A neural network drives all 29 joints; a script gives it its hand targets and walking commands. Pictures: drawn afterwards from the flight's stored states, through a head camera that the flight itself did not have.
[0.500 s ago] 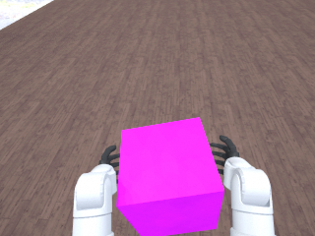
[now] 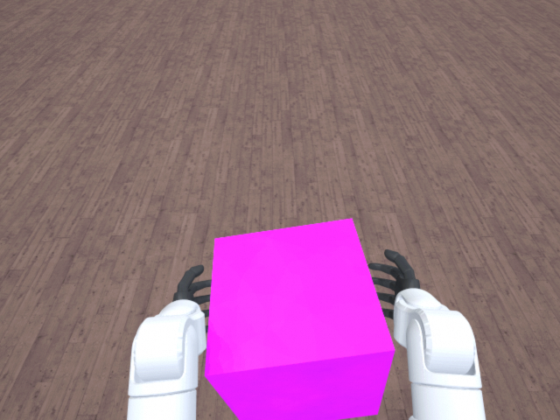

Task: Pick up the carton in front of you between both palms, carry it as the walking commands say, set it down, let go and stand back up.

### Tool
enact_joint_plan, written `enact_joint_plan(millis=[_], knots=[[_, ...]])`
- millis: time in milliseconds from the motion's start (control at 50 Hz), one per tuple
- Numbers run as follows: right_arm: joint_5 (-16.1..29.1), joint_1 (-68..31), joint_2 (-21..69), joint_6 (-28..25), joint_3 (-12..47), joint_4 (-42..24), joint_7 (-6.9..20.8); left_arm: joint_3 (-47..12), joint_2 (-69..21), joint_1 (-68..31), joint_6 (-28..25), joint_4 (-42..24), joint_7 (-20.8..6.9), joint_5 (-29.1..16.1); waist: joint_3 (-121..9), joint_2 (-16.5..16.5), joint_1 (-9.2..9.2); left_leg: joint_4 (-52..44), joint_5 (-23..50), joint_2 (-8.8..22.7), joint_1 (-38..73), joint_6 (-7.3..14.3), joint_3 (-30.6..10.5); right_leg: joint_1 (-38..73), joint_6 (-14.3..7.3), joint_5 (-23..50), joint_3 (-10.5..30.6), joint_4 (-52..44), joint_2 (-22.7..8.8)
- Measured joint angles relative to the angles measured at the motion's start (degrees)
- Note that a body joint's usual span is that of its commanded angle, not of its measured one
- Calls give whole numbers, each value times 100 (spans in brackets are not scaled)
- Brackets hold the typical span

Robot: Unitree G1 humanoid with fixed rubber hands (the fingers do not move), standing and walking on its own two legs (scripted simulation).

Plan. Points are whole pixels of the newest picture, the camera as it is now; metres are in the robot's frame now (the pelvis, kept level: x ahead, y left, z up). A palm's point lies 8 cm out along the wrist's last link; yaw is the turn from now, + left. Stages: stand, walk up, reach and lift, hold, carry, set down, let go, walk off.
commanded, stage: carry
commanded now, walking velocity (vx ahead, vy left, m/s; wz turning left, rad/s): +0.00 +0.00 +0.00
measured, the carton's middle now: (298, 328) +0.28 -0.01 -0.04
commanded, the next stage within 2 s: none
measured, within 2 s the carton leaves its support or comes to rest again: neither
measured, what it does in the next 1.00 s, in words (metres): walks ahead: right foot, then left foot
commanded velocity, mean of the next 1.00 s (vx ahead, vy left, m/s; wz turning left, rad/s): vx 0.00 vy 0.00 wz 0.00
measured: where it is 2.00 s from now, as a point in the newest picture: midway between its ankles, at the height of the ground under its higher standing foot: outside the picture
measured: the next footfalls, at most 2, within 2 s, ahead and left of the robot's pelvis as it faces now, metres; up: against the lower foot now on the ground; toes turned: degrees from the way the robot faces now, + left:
right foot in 0.26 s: +0.33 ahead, -0.12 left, +0.00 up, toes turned +22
left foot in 0.42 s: +0.21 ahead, +0.10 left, +0.00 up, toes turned +12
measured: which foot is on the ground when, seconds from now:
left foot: down 0.00-0.26, up 0.28-0.40, down 0.42-1.00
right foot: up 0.00-0.24, down 0.26-1.00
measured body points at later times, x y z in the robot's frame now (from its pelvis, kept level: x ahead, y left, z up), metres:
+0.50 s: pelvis +0.24 -0.02 -0.01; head +0.24 -0.03 +0.44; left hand +0.52 +0.14 +0.07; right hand +0.54 -0.16 +0.07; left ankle +0.16 +0.10 -0.74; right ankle +0.29 -0.10 -0.74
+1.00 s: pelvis +0.27 +0.00 -0.02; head +0.25 +0.00 +0.43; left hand +0.54 +0.17 +0.04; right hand +0.57 -0.12 +0.04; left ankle +0.17 +0.10 -0.74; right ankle +0.30 -0.11 -0.74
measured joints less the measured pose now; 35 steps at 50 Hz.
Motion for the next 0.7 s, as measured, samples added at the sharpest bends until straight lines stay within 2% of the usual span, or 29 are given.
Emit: enact_joint_plan(millis=[80, 160, 240, 260, 300, 320, 340, 360, 380, 420, 460, 480, 580, 700], knots=[[94, 109, -19, -115, 1, -285, -48, -114, 3, 22, -171, -147, -16, 9, 95, 36, -11, -488, -107, -12, 584, -50, -101, -594, 77, 402, -95, -1113, -46], [147, 92, -16, -135, 30, -567, -68, -139, 4, 34, -217, -448, -11, -11, 113, 22, 69, -636, -428, -1, 1124, -196, -136, -648, 113, 1096, -290, -2407, 28], [84, -10, 2, -39, 39, -786, -2, -107, -3, -22, -112, -741, 39, -76, 53, 39, 123, -212, -1090, 36, 1529, -393, -160, -115, 105, 2160, -648, -3614, 221], [60, -41, 6, -2, 23, -815, 14, -101, -11, -60, -74, -763, 47, -79, 15, 35, 118, 76, -1341, 47, 1565, -451, -168, 153, 40, 2360, -759, -3936, 242], [23, -179, 26, 51, -94, -762, 24, -88, -34, -195, -84, -623, 57, -60, -24, 261, 140, 983, -1664, 241, 1312, -568, -293, 330, -381, 1668, -882, -3847, 360], [-2, -234, 37, 81, -155, -722, 21, -64, -52, -282, -90, -500, 45, -42, -2, 350, 143, 1417, -1834, 261, 1113, -611, -476, 351, -480, 1449, -915, -3745, 384], [-30, -256, 43, 112, -187, -682, 15, -39, -66, -343, -87, -381, 29, -26, 20, 391, 142, 1661, -2018, 227, 939, -626, -638, 395, -455, 1402, -922, -3730, 377], [-49, -254, 43, 146, -189, -640, 0, -15, -74, -372, -69, -284, 13, -11, 35, 390, 133, 1642, -2163, 181, 825, -615, -736, 464, -364, 1429, -909, -3773, 356], [-56, -248, 41, 180, -183, -597, -16, 7, -77, -379, -45, -213, -1, -5, 47, 373, 124, 1427, -2208, 152, 753, -598, -779, 539, -366, 1377, -897, -3832, 341], [-58, -262, 45, 237, -169, -531, -49, 42, -74, -370, -4, -153, -7, -11, 88, 335, 108, 784, -1788, 142, 682, -581, -774, 671, -407, 1269, -876, -3907, 320], [-51, -269, 51, 268, -131, -504, -69, 54, -60, -315, 21, -182, 1, -22, 89, 337, 102, 423, -904, 203, 767, -584, -755, 785, -398, 1158, -849, -3893, 342], [-48, -265, 50, 274, -113, -504, -75, 57, -55, -296, 24, -197, 1, -31, 59, 338, 92, 382, -853, 218, 832, -598, -744, 822, -380, 1087, -845, -3850, 347], [-71, -336, 65, 240, -122, -419, -63, 114, -62, -335, 8, -167, -18, -8, -212, 255, 66, 486, -1249, 207, 929, -606, -727, 805, -285, 707, -841, -3506, 282], [-105, -311, 61, 170, -117, -138, -26, 128, -56, -306, 10, 20, -19, 48, -417, 152, 83, 716, -1383, 165, 893, -602, -639, 701, -182, 441, -762, -3116, 169]])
